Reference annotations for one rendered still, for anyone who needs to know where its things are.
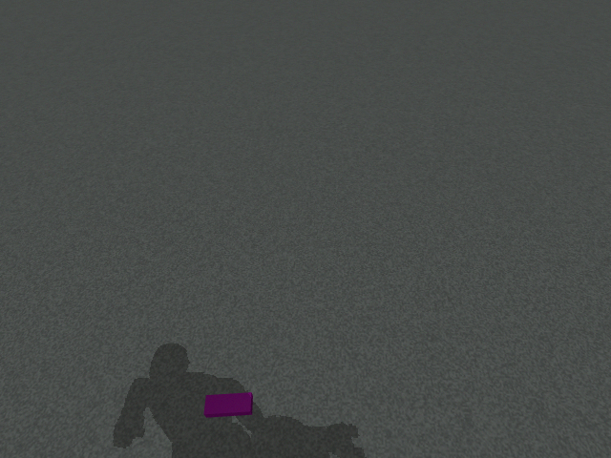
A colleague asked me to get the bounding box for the small box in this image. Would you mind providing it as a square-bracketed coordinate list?
[203, 392, 253, 418]

